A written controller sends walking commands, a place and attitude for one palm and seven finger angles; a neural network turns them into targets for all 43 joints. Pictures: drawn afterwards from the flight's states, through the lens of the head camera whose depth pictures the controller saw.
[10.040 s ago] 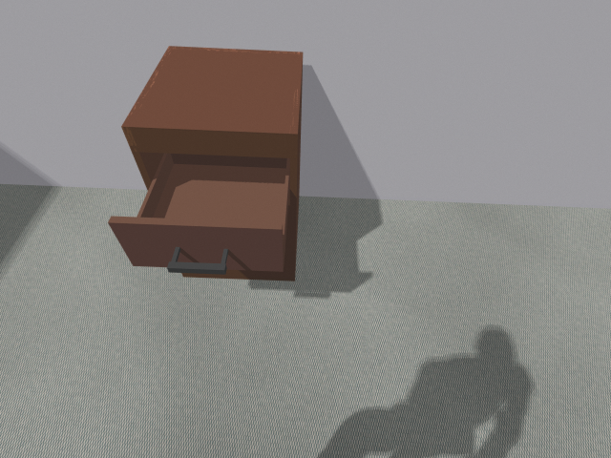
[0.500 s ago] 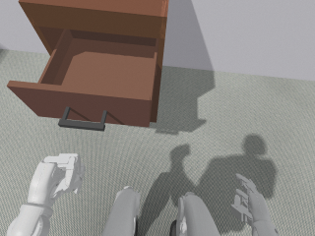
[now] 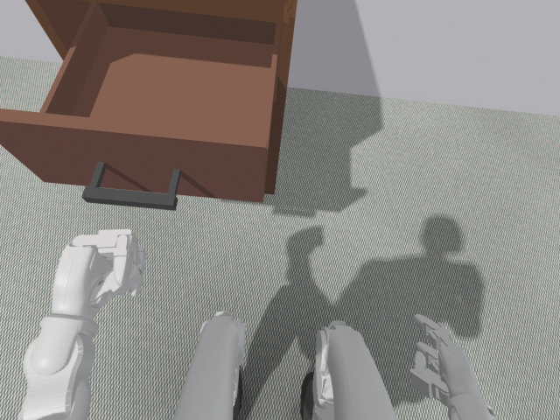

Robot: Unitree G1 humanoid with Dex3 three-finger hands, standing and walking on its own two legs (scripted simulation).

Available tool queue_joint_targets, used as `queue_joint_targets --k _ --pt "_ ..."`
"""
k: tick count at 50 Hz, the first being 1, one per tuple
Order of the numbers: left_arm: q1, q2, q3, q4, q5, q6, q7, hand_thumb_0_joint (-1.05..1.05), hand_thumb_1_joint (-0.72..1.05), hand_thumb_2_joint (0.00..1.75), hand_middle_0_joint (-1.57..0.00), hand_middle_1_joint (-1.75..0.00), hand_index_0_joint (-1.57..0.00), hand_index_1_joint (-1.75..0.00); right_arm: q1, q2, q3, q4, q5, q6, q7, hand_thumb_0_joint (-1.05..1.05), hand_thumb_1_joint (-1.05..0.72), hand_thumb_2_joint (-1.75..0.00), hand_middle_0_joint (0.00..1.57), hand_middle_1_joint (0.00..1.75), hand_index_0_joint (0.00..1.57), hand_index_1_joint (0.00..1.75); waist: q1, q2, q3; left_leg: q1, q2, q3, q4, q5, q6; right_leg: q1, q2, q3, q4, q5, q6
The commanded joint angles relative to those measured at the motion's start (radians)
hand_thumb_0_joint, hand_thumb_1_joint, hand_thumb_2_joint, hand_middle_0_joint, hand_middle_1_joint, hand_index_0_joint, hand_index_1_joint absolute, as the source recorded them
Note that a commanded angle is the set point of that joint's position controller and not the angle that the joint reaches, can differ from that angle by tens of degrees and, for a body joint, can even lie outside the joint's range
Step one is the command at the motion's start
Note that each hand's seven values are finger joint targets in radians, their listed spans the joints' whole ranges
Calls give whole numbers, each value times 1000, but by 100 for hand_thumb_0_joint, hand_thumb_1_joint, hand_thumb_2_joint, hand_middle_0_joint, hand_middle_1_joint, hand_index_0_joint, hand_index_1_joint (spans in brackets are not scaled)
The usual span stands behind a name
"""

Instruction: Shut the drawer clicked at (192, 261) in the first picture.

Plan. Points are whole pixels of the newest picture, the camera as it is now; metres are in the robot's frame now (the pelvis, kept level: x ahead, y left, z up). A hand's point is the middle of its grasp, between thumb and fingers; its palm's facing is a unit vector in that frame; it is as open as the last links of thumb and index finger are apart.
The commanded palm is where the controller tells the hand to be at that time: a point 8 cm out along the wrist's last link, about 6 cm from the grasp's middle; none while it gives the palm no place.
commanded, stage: bring the fist close to the handle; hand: left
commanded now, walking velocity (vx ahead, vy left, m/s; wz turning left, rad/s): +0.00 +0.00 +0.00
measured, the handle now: (134, 186) +0.43 +0.25 -0.03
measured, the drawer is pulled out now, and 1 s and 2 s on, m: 0.24 0.24 0.15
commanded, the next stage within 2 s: push the drawer shut in 0.80 s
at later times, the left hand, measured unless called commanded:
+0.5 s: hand (157, 248) +0.34 +0.20 -0.04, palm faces -0.05 -1.00 -0.04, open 3.3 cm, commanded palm +0.33 +0.25 -0.03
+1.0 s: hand (159, 248) +0.34 +0.20 -0.03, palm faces -0.05 -1.00 -0.05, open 3.3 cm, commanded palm +0.34 +0.24 -0.03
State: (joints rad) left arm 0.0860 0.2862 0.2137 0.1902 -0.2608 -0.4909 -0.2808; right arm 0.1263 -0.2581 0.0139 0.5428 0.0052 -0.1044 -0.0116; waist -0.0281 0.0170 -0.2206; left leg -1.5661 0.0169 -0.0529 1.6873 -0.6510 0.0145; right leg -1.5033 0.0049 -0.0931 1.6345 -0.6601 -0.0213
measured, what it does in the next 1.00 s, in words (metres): stands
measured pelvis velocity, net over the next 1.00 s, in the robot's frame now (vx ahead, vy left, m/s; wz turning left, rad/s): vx -0.01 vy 0.00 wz -0.02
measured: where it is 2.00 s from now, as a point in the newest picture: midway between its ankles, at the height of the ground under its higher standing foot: outside the picture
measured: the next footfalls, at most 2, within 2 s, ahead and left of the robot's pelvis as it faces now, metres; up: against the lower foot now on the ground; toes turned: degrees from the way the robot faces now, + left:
none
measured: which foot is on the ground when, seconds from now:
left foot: down 0.00-1.00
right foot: down 0.00-1.00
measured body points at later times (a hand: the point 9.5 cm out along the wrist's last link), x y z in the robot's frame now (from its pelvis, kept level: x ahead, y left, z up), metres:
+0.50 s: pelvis -0.01 +0.00 -0.04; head +0.17 +0.03 +0.38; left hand +0.34 +0.26 -0.04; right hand +0.18 -0.25 -0.14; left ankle +0.05 +0.11 -0.52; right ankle +0.05 -0.12 -0.52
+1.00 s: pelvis -0.01 +0.00 -0.03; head +0.16 +0.03 +0.38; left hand +0.34 +0.25 -0.03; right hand +0.18 -0.25 -0.14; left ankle +0.05 +0.11 -0.52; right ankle +0.05 -0.12 -0.52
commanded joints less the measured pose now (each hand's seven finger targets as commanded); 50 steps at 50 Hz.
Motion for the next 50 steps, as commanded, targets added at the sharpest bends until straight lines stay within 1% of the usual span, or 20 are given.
queue_joint_targets --k 1,3,4,5,7,8,9,13,18,21,23,26,29,31,35,36,39,42,45,50 --pt "-117 129 48 -171 -9 -57 -22 0 90 90 -140 -160 -140 -160 23 -174 -71 -126 6 -36 -9 0 -90 -90 20 30 20 30 -7 81 -422 376 -12 -40 -222 234 11 157 24 37 -196 167 -23" --pt "-130 131 49 -162 -11 -50 -25 0 90 90 -140 -160 -140 -160 26 -175 -71 -129 7 -33 -10 0 -90 -90 20 30 20 30 -10 78 -429 376 -11 -44 -212 235 13 138 28 33 -184 168 -23" --pt "-141 150 76 -161 -12 -50 -22 0 90 90 -140 -160 -140 -160 27 -178 -71 -128 6 -28 -10 0 -90 -90 20 30 20 30 0 80 -451 376 -11 -42 -208 247 12 145 26 34 -177 176 -24" --pt "-159 144 70 -158 -12 -48 -19 0 90 90 -140 -160 -140 -160 24 -175 -71 -126 5 -25 -10 0 -90 -90 20 30 20 30 -5 78 -454 369 -10 -41 -199 252 12 143 25 36 -175 180 -23" --pt "-168 156 96 -126 -14 -48 -10 0 90 90 -140 -160 -140 -160 24 -173 -69 -123 5 -18 -10 0 -90 -90 20 30 20 30 -2 50 -440 325 -12 -35 -185 237 15 154 28 42 -171 171 -21" --pt "-183 167 104 -121 -10 -52 -5 0 90 90 -140 -160 -140 -160 27 -175 -68 -122 5 -16 -11 0 -90 -90 20 30 20 30 -3 61 -441 327 -10 -39 -178 239 14 127 31 34 -156 171 -23" --pt "-209 163 99 -127 -8 -56 -1 0 90 90 -140 -160 -140 -160 23 -175 -66 -121 2 -14 -9 0 -90 -90 20 30 20 30 -1 82 -455 336 -11 -41 -178 245 12 118 28 33 -149 174 -24" --pt "-251 150 75 -84 3 -57 0 0 90 90 -140 -160 -140 -160 33 -179 -66 -114 0 -5 -6 0 -90 -90 20 30 20 30 -14 90 -462 333 -9 -41 -154 246 11 82 29 32 -134 176 -25" --pt "-302 172 91 -23 5 -49 -21 0 90 90 -140 -160 -140 -160 42 -186 -64 -110 1 11 -7 0 -90 -90 20 30 20 30 -19 66 -470 284 -9 -34 -122 237 15 85 32 39 -119 178 -24" --pt "-346 196 117 -42 -2 -53 -23 0 90 90 -140 -160 -140 -160 36 -187 -64 -113 2 20 -9 0 -90 -90 20 30 20 30 -10 73 -506 269 -10 -28 -107 248 16 104 31 48 -111 188 -22" --pt "-297 213 144 -67 -13 -51 -24 0 90 90 -140 -160 -140 -160 37 -183 -64 -124 4 23 -6 0 -90 -90 20 30 20 30 15 93 -540 293 -10 -25 -114 281 14 135 33 51 -111 210 -23" --pt "-277 211 140 -109 -15 -42 -21 0 90 90 -140 -160 -140 -160 33 -180 -64 -130 6 35 -2 0 -90 -90 20 30 20 30 17 103 -558 307 -7 -23 -119 300 13 154 31 54 -115 226 -22" --pt "-254 195 125 -110 -12 -29 -18 0 90 90 -140 -160 -140 -160 35 -181 -65 -129 9 41 -3 0 -90 -90 20 30 20 30 4 81 -545 308 -3 -28 -116 304 16 135 35 48 -112 231 -18" --pt "-289 174 102 -86 -17 -17 -19 0 90 90 -140 -160 -140 -160 33 -181 -63 -119 11 43 -4 0 -90 -90 20 30 20 30 -18 60 -487 262 -6 -25 -111 246 19 120 34 51 -127 191 -14" --pt "-337 174 97 -61 -15 -22 -22 0 90 90 -140 -160 -140 -160 36 -182 -62 -108 11 37 -12 0 -90 -90 20 30 20 30 -29 46 -460 230 -10 -25 -107 208 22 108 33 53 -132 162 -14" --pt "-339 185 111 -64 -17 -28 -22 0 90 90 -140 -160 -140 -160 38 -181 -63 -105 11 34 -13 0 -90 -90 20 30 20 30 -23 42 -470 233 -9 -24 -104 212 21 115 34 54 -130 163 -14" --pt "-329 191 106 -100 -10 -45 -21 0 90 90 -140 -160 -140 -160 36 -183 -65 -108 8 29 -12 0 -90 -90 20 30 20 30 -7 97 -513 296 -9 -29 -113 251 15 94 33 44 -115 188 -20" --pt "-306 177 92 -95 -4 -44 -13 0 90 90 -140 -160 -140 -160 35 -181 -65 -112 7 32 -9 0 -90 -90 20 30 20 30 -7 88 -506 305 -9 -32 -121 252 12 96 31 42 -118 186 -20" --pt "-298 172 84 -104 4 -35 -2 0 90 90 -140 -160 -140 -160 31 -186 -64 -120 8 39 -6 0 -90 -90 20 30 20 30 -3 114 -499 338 -7 -44 -138 254 7 60 30 29 -107 184 -23" --pt "-423 188 91 -73 22 -29 29 0 90 90 -140 -160 -140 -160 37 -186 -59 -109 6 46 -12 0 -90 -90 20 30 20 30 -31 78 -472 290 -10 -42 -122 212 13 55 30 34 -112 165 -19"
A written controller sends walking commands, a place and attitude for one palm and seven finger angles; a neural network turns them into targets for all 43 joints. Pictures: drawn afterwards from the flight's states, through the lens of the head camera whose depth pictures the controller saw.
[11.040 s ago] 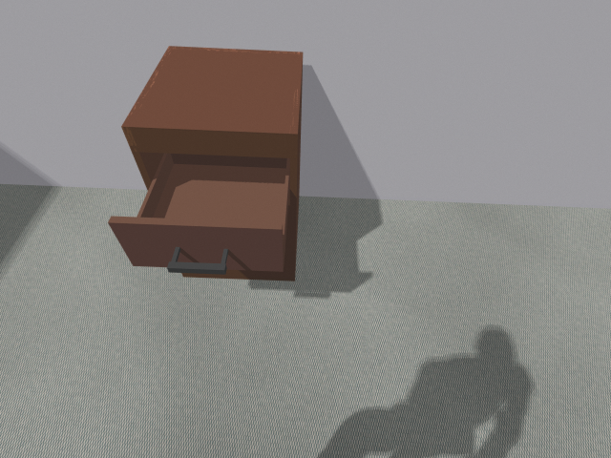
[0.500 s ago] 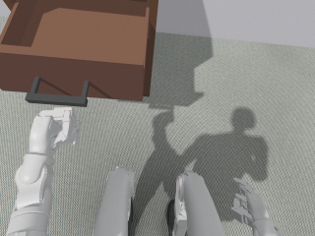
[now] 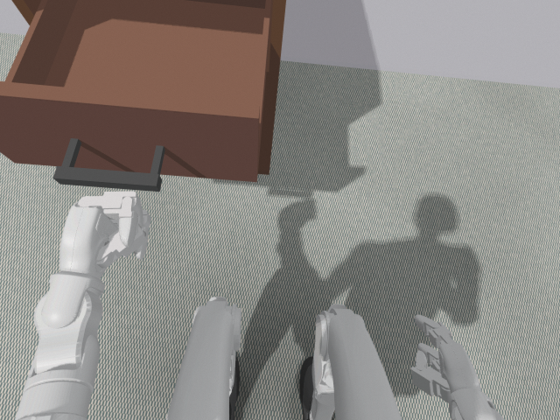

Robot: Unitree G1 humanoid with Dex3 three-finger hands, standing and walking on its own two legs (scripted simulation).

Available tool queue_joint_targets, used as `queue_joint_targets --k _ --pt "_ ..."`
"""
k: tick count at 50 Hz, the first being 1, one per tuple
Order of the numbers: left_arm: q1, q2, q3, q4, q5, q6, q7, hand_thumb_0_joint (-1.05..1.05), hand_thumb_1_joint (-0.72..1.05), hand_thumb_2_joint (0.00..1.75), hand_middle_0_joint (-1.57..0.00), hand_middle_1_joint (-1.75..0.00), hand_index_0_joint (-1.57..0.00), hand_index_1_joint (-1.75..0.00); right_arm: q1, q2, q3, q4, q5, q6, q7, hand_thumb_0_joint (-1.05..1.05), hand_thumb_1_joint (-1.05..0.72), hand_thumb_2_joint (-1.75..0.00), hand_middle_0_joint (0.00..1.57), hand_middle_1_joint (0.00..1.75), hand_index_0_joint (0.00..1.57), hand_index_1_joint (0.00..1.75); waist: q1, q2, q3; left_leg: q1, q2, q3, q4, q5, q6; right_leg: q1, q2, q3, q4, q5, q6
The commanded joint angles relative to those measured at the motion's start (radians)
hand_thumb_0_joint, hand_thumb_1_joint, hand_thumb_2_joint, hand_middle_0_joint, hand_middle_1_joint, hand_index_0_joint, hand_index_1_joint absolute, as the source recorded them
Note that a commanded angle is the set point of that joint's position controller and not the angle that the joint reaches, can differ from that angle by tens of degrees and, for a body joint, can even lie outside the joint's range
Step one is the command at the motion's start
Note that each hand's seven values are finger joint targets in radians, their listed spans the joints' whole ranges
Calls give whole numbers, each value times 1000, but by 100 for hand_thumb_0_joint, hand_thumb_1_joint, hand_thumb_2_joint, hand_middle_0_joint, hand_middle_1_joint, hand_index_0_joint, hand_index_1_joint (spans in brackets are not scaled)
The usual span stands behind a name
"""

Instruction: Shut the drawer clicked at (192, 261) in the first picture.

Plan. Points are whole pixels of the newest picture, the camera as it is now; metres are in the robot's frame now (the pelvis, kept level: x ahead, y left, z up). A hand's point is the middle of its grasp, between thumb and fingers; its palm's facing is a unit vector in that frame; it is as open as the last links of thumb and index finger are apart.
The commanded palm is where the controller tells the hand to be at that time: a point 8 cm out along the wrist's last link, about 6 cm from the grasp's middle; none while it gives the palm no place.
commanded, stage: push the drawer shut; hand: left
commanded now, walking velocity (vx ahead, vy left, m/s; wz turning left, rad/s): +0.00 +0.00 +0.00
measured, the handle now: (113, 165) +0.44 +0.26 +0.00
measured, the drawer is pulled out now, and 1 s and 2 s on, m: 0.24 0.15 0.03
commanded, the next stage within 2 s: none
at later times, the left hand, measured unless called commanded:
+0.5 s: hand (139, 207) +0.38 +0.22 +0.00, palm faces -0.02 -1.00 -0.07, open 2.6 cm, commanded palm +0.40 +0.25 +0.00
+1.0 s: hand (151, 157) +0.45 +0.21 +0.00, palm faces -0.01 -1.00 -0.07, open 2.8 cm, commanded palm +0.47 +0.23 +0.00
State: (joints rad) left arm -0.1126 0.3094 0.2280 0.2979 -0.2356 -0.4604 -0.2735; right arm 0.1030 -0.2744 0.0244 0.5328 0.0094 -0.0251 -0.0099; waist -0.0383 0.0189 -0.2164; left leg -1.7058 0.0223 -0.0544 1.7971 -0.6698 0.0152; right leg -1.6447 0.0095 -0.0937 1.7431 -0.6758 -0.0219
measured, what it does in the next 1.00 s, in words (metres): stands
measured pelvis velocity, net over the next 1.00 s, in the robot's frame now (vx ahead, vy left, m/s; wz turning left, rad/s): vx -0.02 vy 0.00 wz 0.00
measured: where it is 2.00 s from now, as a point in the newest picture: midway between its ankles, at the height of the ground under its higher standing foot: (268, 417)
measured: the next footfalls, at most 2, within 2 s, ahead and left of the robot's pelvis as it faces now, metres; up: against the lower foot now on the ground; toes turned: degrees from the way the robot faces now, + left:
none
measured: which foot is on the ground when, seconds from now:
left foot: down 0.00-1.00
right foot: down 0.00-1.00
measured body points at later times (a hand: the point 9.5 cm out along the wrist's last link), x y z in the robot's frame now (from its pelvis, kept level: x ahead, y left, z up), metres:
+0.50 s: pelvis -0.01 +0.00 -0.01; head +0.16 +0.04 +0.41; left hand +0.38 +0.27 +0.00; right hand +0.15 -0.26 -0.12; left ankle +0.06 +0.11 -0.49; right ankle +0.06 -0.11 -0.49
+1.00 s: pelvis -0.02 +0.00 -0.01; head +0.16 +0.06 +0.40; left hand +0.45 +0.27 +0.00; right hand +0.08 -0.26 -0.12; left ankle +0.06 +0.11 -0.49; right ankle +0.06 -0.11 -0.49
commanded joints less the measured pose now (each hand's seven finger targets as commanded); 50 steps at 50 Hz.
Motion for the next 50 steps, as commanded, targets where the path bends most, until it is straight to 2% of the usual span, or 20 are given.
queue_joint_targets --k 1,7,11,13,17,18,22,23,26,28,29,32,34,41,45,46,47,48,49,50 --pt "-236 163 74 -178 2 -62 28 0 90 90 -140 -160 -140 -160 62 -168 -70 -98 0 -35 -14 0 -90 -90 20 30 20 30 -18 93 -488 438 -16 -39 -229 237 10 194 25 35 -219 181 -20" --pt "-286 165 65 -106 14 -60 24 0 90 90 -140 -160 -140 -160 77 -171 -66 -90 -2 -28 -15 0 -90 -90 20 30 20 30 -24 87 -504 439 -15 -34 -231 236 10 214 26 41 -233 182 -20" --pt "-408 204 84 -78 15 -51 15 0 90 90 -140 -160 -140 -160 87 -175 -63 -77 -1 -23 -23 0 -90 -90 20 30 20 30 -46 77 -500 408 -14 -31 -219 214 15 221 24 48 -238 175 -15" --pt "-468 202 74 -63 16 -54 12 0 90 90 -140 -160 -140 -160 93 -174 -60 -70 -1 -26 -28 0 -90 -90 20 30 20 30 -58 84 -488 398 -17 -31 -215 196 18 208 26 50 -242 163 -15" --pt "-549 224 87 -12 16 -65 7 0 90 90 -140 -160 -140 -160 104 -176 -59 -48 -5 -30 -38 0 -90 -90 20 30 20 30 -66 84 -492 382 -20 -24 -207 165 19 206 23 58 -253 137 -13" --pt "-586 223 78 -11 13 -69 3 0 90 90 -140 -160 -140 -160 107 -177 -56 -43 -6 -33 -40 0 -90 -90 20 30 20 30 -80 88 -493 380 -19 -26 -201 163 22 198 24 57 -251 137 -12" --pt "-662 252 83 33 22 -74 -6 0 90 90 -140 -160 -140 -160 119 -184 -54 -29 -9 -34 -46 0 -90 -90 20 30 20 30 -77 112 -515 396 -21 -30 -212 142 18 191 22 53 -251 121 -14" --pt "-692 240 65 26 22 -76 -7 0 90 90 -140 -160 -140 -160 124 -186 -55 -27 -9 -37 -46 0 -90 -90 20 30 20 30 -84 142 -528 430 -20 -40 -219 147 17 164 23 44 -243 129 -16" --pt "-733 268 80 83 29 -65 -2 0 90 90 -140 -160 -140 -160 132 -195 -52 -19 -10 -32 -48 0 -90 -90 20 30 20 30 -86 130 -512 418 -20 -45 -233 100 15 157 22 42 -249 104 -15" --pt "-767 265 77 121 27 -60 -1 0 90 90 -140 -160 -140 -160 142 -193 -48 -12 -12 -33 -49 0 -90 -90 20 30 20 30 -98 125 -503 407 -21 -45 -231 96 20 159 22 44 -255 104 -14" --pt "-783 293 95 121 34 -62 1 0 90 90 -140 -160 -140 -160 145 -196 -47 -11 -14 -31 -49 0 -90 -90 20 30 20 30 -88 154 -520 418 -21 -45 -235 107 16 163 21 40 -248 111 -17" --pt "-824 287 86 168 45 -61 9 0 90 90 -140 -160 -140 -160 151 -199 -44 -6 -16 -25 -46 0 -90 -90 20 30 20 30 -94 161 -513 437 -19 -59 -251 86 12 132 22 31 -242 106 -19" --pt "-877 280 73 186 50 -66 18 0 90 90 -140 -160 -140 -160 159 -203 -44 -1 -20 -23 -43 0 -90 -90 20 30 20 30 -111 167 -504 451 -15 -71 -261 61 12 104 23 25 -241 103 -16" --pt "-1001 320 93 294 82 -86 40 0 90 90 -140 -160 -140 -160 188 -207 -39 19 -31 -9 -37 0 -90 -90 20 30 20 30 -129 175 -510 445 -15 -77 -258 64 12 92 21 21 -230 108 -18" --pt "-1061 311 83 354 98 -97 46 0 90 90 -140 -160 -140 -160 207 -209 -38 30 -38 5 -30 0 -90 -90 20 30 20 30 -145 198 -513 474 -11 -91 -264 85 8 60 19 16 -222 125 -19" --pt "-1076 317 84 372 104 -98 46 0 90 90 -140 -160 -140 -160 212 -208 -37 32 -39 9 -28 0 -90 -90 20 30 20 30 -145 204 -509 469 -12 -89 -262 79 8 60 20 16 -221 120 -20" --pt "-1085 321 90 392 107 -98 46 0 90 90 -140 -160 -140 -160 217 -209 -36 33 -40 14 -27 0 -90 -90 20 30 20 30 -150 183 -511 457 -12 -88 -257 83 11 70 21 16 -222 123 -19" --pt "-1102 331 94 403 110 -100 46 0 90 90 -140 -160 -140 -160 224 -209 -35 32 -42 16 -27 0 -90 -90 20 30 20 30 -155 197 -514 462 -12 -88 -255 93 12 66 21 16 -220 127 -19" --pt "-1115 360 116 416 116 -101 48 0 90 90 -140 -160 -140 -160 228 -212 -34 35 -44 22 -25 0 -90 -90 20 30 20 30 -150 201 -521 456 -11 -85 -251 101 11 72 21 16 -217 130 -20" --pt "-1129 354 110 429 117 -99 46 0 90 90 -140 -160 -140 -160 232 -211 -33 36 -44 28 -24 0 -90 -90 20 30 20 30 -158 190 -522 453 -11 -84 -246 108 14 76 23 19 -221 134 -18"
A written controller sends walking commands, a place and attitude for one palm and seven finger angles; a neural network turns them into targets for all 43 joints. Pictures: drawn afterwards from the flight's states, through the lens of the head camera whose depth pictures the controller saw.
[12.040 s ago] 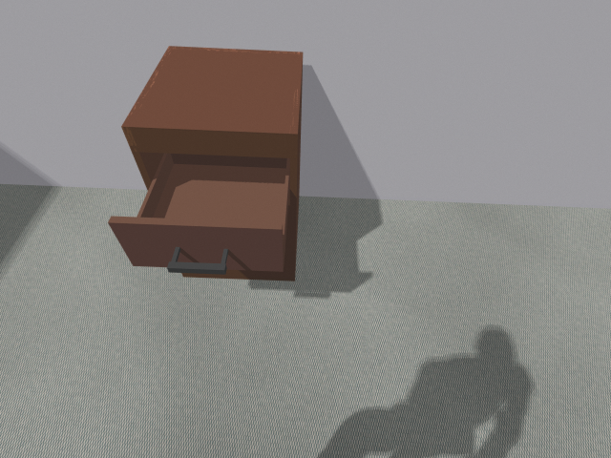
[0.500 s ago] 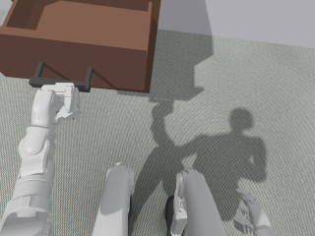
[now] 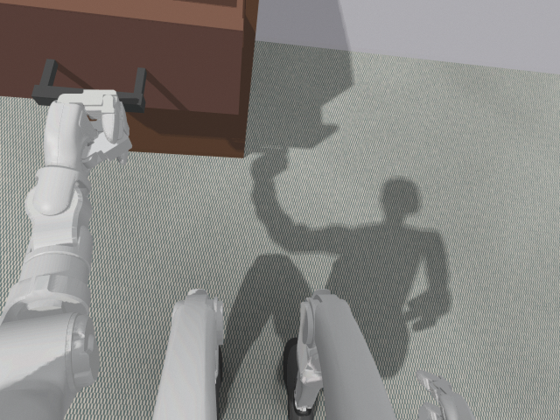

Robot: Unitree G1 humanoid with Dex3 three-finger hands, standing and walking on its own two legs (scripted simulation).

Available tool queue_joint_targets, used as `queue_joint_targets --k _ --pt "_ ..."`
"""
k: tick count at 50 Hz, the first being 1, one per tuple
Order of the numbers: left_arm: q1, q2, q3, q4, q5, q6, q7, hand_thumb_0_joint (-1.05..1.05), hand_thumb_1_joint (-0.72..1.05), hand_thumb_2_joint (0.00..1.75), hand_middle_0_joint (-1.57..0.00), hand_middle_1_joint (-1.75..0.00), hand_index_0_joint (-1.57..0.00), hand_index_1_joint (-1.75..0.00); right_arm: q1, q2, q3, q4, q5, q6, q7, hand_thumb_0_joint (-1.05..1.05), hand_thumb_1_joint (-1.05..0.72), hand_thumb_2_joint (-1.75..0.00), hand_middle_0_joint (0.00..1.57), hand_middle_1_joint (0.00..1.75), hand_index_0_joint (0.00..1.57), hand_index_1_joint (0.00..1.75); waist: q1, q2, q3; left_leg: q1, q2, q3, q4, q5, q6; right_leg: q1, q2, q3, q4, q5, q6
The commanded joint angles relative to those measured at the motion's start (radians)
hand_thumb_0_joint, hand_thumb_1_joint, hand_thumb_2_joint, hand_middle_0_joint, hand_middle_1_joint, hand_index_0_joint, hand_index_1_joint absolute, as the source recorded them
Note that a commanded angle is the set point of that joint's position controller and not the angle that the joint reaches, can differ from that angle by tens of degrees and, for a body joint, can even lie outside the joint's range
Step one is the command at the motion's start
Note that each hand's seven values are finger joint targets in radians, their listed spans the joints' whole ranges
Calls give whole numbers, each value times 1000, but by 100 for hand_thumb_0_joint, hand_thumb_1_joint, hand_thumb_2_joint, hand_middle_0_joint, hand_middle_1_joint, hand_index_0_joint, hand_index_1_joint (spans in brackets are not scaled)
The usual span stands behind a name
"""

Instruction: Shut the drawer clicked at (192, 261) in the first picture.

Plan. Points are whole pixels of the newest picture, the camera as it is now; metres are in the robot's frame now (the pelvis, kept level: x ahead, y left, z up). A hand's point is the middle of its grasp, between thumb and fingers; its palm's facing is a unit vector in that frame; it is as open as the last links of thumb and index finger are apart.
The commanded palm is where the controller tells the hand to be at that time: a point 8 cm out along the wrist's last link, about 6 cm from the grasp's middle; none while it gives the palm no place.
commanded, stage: push the drawer shut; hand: left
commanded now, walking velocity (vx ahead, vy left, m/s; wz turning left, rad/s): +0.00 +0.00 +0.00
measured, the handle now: (94, 86) +0.55 +0.26 +0.01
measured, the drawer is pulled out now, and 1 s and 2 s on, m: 0.15 0.03 0.00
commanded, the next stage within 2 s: pull the fist back off the drawer in 1.40 s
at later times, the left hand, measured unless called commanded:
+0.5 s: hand (126, 95) +0.54 +0.22 +0.00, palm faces +0.00 -1.00 -0.05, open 2.6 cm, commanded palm +0.55 +0.23 +0.01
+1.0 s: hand (132, 62) +0.59 +0.22 +0.01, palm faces +0.02 -1.00 -0.06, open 2.9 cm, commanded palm +0.61 +0.21 +0.01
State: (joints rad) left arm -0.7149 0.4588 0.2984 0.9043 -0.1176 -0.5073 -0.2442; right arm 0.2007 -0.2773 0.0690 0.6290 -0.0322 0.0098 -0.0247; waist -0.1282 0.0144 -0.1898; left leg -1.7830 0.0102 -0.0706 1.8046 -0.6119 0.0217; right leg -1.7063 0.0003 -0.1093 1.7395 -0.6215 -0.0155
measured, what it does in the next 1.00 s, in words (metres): stands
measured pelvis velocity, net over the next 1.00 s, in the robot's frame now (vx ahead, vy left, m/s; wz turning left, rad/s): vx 0.00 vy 0.00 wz -0.06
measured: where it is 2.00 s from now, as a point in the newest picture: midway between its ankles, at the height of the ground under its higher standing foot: (253, 400)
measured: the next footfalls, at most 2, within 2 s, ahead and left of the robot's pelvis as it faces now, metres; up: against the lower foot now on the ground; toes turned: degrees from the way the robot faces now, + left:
none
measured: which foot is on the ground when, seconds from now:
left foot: down 0.00-1.00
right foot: down 0.00-1.00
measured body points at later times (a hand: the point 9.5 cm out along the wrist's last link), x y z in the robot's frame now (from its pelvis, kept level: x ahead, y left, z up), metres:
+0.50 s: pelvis +0.00 +0.00 -0.01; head +0.22 +0.06 +0.38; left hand +0.53 +0.27 +0.01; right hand +0.07 -0.27 -0.12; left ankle +0.08 +0.11 -0.48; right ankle +0.08 -0.12 -0.48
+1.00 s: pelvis +0.00 +0.00 -0.02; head +0.23 +0.07 +0.35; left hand +0.59 +0.27 +0.01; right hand +0.01 -0.26 -0.11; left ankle +0.08 +0.11 -0.48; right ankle +0.08 -0.12 -0.48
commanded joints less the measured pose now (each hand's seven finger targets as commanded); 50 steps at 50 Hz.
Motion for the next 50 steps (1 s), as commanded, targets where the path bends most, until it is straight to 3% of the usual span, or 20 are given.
queue_joint_targets --k 1,4,8,10,12,14,16,20,23,28,29,32,39,40,43,44,45,46,47,50 --pt "-537 218 51 -171 -2 -52 15 0 90 90 -140 -160 -140 -160 137 -207 -77 -61 -3 -3 -9 0 -90 -90 20 30 20 30 -68 187 -553 509 0 -58 -246 45 10 157 33 40 -223 75 -23" --pt "-560 259 79 -140 8 -50 8 0 90 90 -140 -160 -140 -160 146 -208 -71 -63 -7 13 -7 0 -90 -90 20 30 20 30 -67 204 -562 501 0 -54 -233 78 12 161 37 41 -215 87 -25" --pt "-600 276 90 -96 8 -37 -3 0 90 90 -140 -160 -140 -160 159 -203 -65 -65 -8 28 -6 0 -90 -90 20 30 20 30 -87 184 -553 456 1 -42 -208 94 21 179 41 46 -217 96 -21" --pt "-600 339 140 -97 12 -34 -10 0 90 90 -140 -160 -140 -160 166 -208 -64 -69 -10 38 -4 0 -90 -90 20 30 20 30 -73 192 -588 448 3 -36 -196 122 21 207 43 50 -212 109 -21" --pt "-599 340 140 -75 10 -23 -21 0 90 90 -140 -160 -140 -160 170 -205 -61 -70 -9 47 -3 0 -90 -90 20 30 20 30 -82 171 -588 424 5 -29 -180 138 27 222 46 57 -218 120 -19" --pt "-628 364 150 -87 16 -20 -27 0 90 90 -140 -160 -140 -160 175 -208 -59 -73 -11 54 -2 0 -90 -90 20 30 20 30 -79 216 -594 445 7 -34 -179 155 23 202 47 50 -207 129 -21" --pt "-647 347 133 -81 20 -9 -29 0 90 90 -140 -160 -140 -160 180 -209 -59 -70 -12 63 0 0 -90 -90 20 30 20 30 -87 241 -588 471 10 -44 -182 161 20 168 47 40 -198 134 -22" --pt "-674 383 157 -99 26 5 -28 0 90 90 -140 -160 -140 -160 198 -210 -58 -73 -14 75 5 0 -90 -90 20 30 20 30 -87 256 -638 500 12 -49 -174 213 19 182 48 38 -191 164 -21" --pt "-713 357 130 -87 33 17 -24 0 90 90 -140 -160 -140 -160 203 -209 -55 -69 -16 81 6 0 -90 -90 20 30 20 30 -109 253 -607 507 15 -60 -175 198 21 143 49 30 -189 156 -20" --pt "-787 373 122 -80 54 28 -4 0 90 90 -140 -160 -140 -160 217 -212 -50 -60 -21 89 9 0 -90 -90 20 30 20 30 -129 292 -596 520 16 -71 -176 180 17 103 47 23 -181 148 -22" --pt "-808 394 133 -85 61 29 0 0 90 90 -140 -160 -140 -160 222 -217 -50 -56 -23 90 9 0 -90 -90 20 30 20 30 -130 288 -609 526 18 -76 -176 178 16 101 47 21 -178 147 -22" --pt "-843 381 108 -46 71 40 8 0 90 90 -140 -160 -140 -160 224 -216 -45 -53 -23 91 11 0 -90 -90 20 30 20 30 -153 282 -574 493 17 -74 -171 142 20 85 49 23 -184 131 -21" --pt "-934 458 126 -33 107 49 21 0 90 90 -140 -160 -140 -160 253 -225 -32 -55 -31 97 12 0 -90 -90 20 30 20 30 -166 347 -607 526 18 -89 -169 167 15 64 49 13 -165 143 -26" --pt "-940 445 115 -26 110 52 21 0 90 90 -140 -160 -140 -160 253 -225 -32 -55 -32 99 15 0 -90 -90 20 30 20 30 -169 364 -613 536 17 -91 -169 166 14 56 47 14 -166 144 -27" --pt "-963 450 108 -3 116 65 21 0 90 90 -140 -160 -140 -160 262 -224 -25 -55 -34 101 17 0 -90 -90 20 30 20 30 -185 365 -589 521 18 -93 -166 156 17 45 48 12 -165 142 -27" --pt "-978 485 129 -2 123 68 26 0 90 90 -140 -160 -140 -160 267 -231 -24 -54 -34 103 16 0 -90 -90 20 30 20 30 -185 355 -594 511 20 -96 -166 148 17 52 49 10 -163 139 -26" --pt "-987 468 110 10 126 76 24 0 90 90 -140 -160 -140 -160 268 -227 -23 -54 -34 104 18 0 -90 -90 20 30 20 30 -193 361 -589 499 18 -91 -161 146 19 53 48 12 -166 139 -26" --pt "-997 498 130 9 129 79 25 0 90 90 -140 -160 -140 -160 276 -231 -20 -52 -34 106 17 0 -90 -90 20 30 20 30 -195 349 -594 493 20 -91 -158 143 21 57 51 11 -164 139 -25" --pt "-1006 505 125 5 136 82 24 0 90 90 -140 -160 -140 -160 277 -229 -18 -55 -35 108 18 0 -90 -90 20 30 20 30 -191 377 -591 498 20 -92 -160 152 19 52 50 10 -161 143 -27" --pt "-1034 509 119 21 143 94 24 0 90 90 -140 -160 -140 -160 289 -232 -14 -53 -36 110 20 0 -90 -90 20 30 20 30 -209 380 -589 496 21 -93 -155 146 21 44 51 9 -162 145 -26"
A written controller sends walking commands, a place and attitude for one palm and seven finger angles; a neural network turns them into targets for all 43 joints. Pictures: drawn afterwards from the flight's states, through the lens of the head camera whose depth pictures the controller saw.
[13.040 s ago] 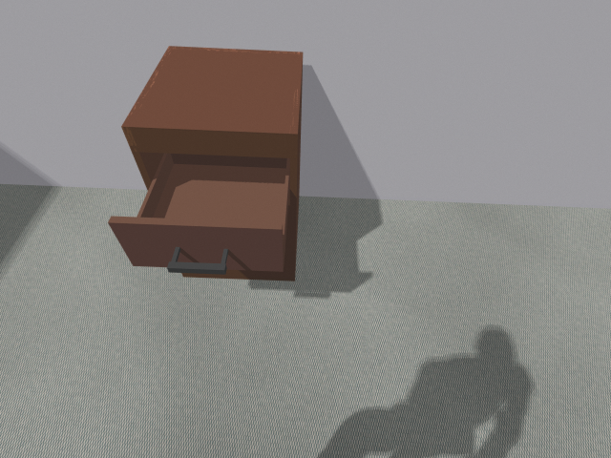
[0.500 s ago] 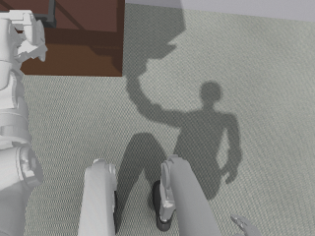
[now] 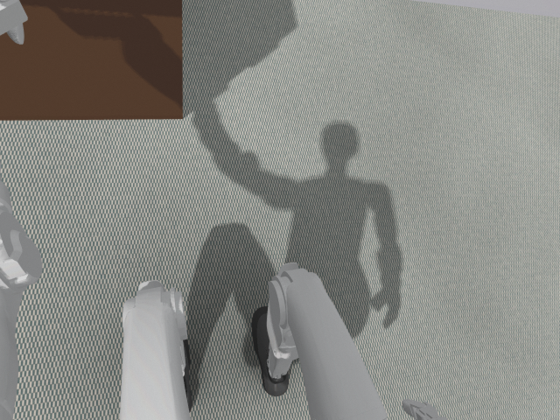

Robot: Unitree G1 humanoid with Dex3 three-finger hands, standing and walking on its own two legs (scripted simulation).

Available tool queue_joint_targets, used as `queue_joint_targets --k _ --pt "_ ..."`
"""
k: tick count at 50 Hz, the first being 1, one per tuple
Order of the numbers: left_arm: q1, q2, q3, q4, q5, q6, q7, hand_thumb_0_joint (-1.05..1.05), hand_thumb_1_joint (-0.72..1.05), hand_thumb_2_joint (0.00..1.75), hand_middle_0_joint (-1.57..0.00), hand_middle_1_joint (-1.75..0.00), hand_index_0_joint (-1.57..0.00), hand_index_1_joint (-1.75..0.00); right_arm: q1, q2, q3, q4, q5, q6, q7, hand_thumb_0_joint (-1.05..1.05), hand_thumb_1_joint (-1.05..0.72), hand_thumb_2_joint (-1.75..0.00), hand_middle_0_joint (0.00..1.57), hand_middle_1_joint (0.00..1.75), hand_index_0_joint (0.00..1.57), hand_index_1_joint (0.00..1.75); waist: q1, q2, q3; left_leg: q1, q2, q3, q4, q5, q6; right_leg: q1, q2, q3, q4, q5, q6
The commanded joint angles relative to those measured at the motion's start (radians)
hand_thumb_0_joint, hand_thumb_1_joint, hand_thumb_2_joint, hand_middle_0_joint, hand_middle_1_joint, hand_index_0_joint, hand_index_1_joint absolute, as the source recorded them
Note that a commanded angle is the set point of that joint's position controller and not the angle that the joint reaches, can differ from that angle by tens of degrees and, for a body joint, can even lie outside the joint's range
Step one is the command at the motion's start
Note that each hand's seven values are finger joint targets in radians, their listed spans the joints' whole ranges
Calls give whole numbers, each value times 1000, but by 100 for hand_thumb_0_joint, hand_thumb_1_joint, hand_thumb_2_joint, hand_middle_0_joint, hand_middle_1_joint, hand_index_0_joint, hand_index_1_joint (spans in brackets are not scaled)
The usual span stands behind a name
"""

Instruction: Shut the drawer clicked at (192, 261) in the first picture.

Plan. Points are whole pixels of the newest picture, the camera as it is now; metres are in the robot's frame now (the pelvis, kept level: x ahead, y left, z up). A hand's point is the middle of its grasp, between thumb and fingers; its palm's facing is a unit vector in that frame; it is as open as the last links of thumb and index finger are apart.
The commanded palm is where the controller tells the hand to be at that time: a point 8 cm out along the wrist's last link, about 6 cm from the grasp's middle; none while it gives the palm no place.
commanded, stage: push the drawer shut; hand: left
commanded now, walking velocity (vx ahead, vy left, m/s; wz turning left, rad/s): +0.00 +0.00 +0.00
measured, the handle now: out of the picture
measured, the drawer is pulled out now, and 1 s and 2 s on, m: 0.03 0.00 0.00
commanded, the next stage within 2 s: pull the fist back off the drawer in 0.40 s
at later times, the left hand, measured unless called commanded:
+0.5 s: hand out of the picture +0.62 +0.26 +0.03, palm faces +0.08 -0.99 -0.07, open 3.0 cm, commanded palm +0.66 +0.22 +0.04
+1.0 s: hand out of the picture +0.61 +0.24 +0.04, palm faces +0.07 -1.00 -0.07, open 3.2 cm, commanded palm +0.60 +0.23 +0.04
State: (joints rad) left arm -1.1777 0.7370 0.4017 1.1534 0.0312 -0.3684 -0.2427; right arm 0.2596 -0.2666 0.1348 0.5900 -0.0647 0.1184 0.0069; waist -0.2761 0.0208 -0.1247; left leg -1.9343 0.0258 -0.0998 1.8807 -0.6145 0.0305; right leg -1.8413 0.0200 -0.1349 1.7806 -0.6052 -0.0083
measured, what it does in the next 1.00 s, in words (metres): stands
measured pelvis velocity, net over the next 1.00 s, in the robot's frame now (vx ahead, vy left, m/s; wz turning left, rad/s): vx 0.00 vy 0.01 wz -0.03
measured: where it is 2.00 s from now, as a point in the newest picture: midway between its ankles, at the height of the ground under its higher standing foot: (226, 376)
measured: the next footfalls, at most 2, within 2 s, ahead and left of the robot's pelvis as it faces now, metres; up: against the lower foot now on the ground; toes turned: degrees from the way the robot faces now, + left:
none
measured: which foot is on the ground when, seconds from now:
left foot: down 0.00-1.00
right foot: down 0.00-1.00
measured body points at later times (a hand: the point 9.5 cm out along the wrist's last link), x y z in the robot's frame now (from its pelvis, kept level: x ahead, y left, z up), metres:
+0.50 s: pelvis -0.01 +0.00 -0.02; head +0.25 +0.09 +0.34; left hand +0.61 +0.31 +0.04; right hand -0.02 -0.25 -0.09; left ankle +0.07 +0.11 -0.46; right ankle +0.09 -0.12 -0.46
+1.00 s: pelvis +0.00 +0.01 +0.00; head +0.25 +0.07 +0.37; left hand +0.60 +0.30 +0.04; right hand -0.01 -0.25 -0.08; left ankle +0.07 +0.11 -0.46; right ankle +0.09 -0.12 -0.46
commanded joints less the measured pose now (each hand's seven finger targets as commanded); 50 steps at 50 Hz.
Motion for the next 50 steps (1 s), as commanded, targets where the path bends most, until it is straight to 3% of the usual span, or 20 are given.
queue_joint_targets --k 1,12,13,16,20,25,27,28,31,34,36,42,45,49,50 --pt "-572 257 35 -215 -5 -40 24 0 90 90 -140 -160 -140 -160 235 -243 -76 -15 -5 3 -11 0 -90 -90 20 30 20 30 -60 362 -648 620 2 -57 -224 154 14 199 31 37 -204 131 -32" --pt "-664 346 34 -166 38 -6 12 0 90 90 -140 -160 -140 -160 276 -250 -51 -18 -11 14 -8 0 -90 -90 20 30 20 30 -104 402 -645 580 7 -47 -185 189 22 194 40 32 -185 158 -31" --pt "-672 342 26 -159 42 -3 9 0 90 90 -140 -160 -140 -160 279 -249 -49 -21 -12 14 -6 0 -90 -90 20 30 20 30 -108 437 -640 601 7 -53 -190 191 19 170 38 28 -180 159 -34" --pt "-713 370 32 -184 54 6 11 0 90 90 -140 -160 -140 -160 291 -255 -47 -18 -16 19 -3 0 -90 -90 20 30 20 30 -116 459 -660 629 10 -60 -184 216 16 168 38 23 -172 177 -33" --pt "-761 379 19 -179 66 23 10 0 90 90 -140 -160 -140 -160 298 -261 -41 -16 -17 22 -2 0 -90 -90 20 30 20 30 -139 473 -637 629 15 -73 -186 187 16 133 38 16 -166 169 -31" --pt "-818 346 -29 -181 78 40 19 0 90 90 -140 -160 -140 -160 293 -265 -34 -11 -18 13 1 0 -90 -90 20 30 20 30 -166 526 -608 661 16 -89 -206 125 11 76 35 8 -168 150 -33" --pt "-797 331 -34 -167 81 51 19 0 90 90 -140 -160 -140 -160 297 -266 -33 -15 -19 14 4 0 -90 -90 20 30 20 30 -162 512 -600 657 15 -97 -211 119 11 74 37 4 -167 148 -36" --pt "-791 338 -28 -181 80 50 16 0 90 90 -140 -160 -140 -160 299 -267 -33 -19 -20 14 4 0 -90 -90 20 30 20 30 -155 538 -611 685 17 -102 -215 129 7 68 35 2 -164 153 -38" --pt "-761 320 -33 -172 77 66 10 0 90 90 -140 -160 -140 -160 295 -269 -34 -23 -19 14 6 0 -90 -90 20 30 20 30 -148 510 -590 659 17 -103 -224 88 8 69 35 -1 -167 137 -38" --pt "-708 315 -15 -201 66 71 3 0 90 90 -140 -160 -140 -160 297 -271 -41 -33 -17 14 10 0 -90 -90 20 30 20 30 -122 534 -614 691 18 -107 -240 96 1 75 35 -1 -169 138 -42" --pt "-669 313 -5 -203 58 78 1 0 90 90 -140 -160 -140 -160 294 -269 -42 -39 -15 15 10 0 -90 -90 20 30 20 30 -112 504 -598 674 21 -108 -248 89 2 85 37 -2 -171 135 -42" --pt "-549 306 47 -262 25 77 -1 0 90 90 -140 -160 -140 -160 294 -259 -58 -55 -6 17 14 0 -90 -90 20 30 20 30 -68 437 -637 652 22 -83 -250 130 8 160 41 11 -188 141 -38" --pt "-477 291 64 -287 13 67 2 0 90 90 -140 -160 -140 -160 292 -253 -66 -59 -5 20 17 0 -90 -90 20 30 20 30 -45 415 -643 669 25 -81 -254 179 7 177 40 15 -192 155 -38" --pt "-349 273 100 -372 -10 44 1 0 90 90 -140 -160 -140 -160 288 -242 -82 -74 -1 30 25 0 -90 -90 20 30 20 30 2 406 -719 728 27 -66 -252 307 1 236 41 24 -198 201 -39" --pt "-316 246 95 -381 -21 42 -1 0 90 90 -140 -160 -140 -160 281 -238 -86 -77 2 32 28 0 -90 -90 20 30 20 30 4 383 -722 725 27 -61 -250 320 3 249 42 28 -204 207 -37"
